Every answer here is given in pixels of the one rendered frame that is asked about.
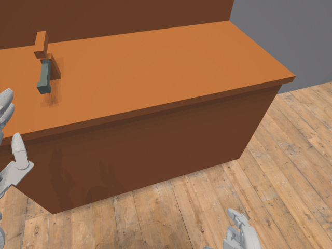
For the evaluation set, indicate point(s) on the counter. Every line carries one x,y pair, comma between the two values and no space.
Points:
142,91

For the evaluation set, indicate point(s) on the right robot hand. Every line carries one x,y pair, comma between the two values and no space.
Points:
247,238

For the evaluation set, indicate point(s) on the tap lever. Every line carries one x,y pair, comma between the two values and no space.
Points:
43,86

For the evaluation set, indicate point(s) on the left robot hand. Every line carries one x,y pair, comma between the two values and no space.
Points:
14,172

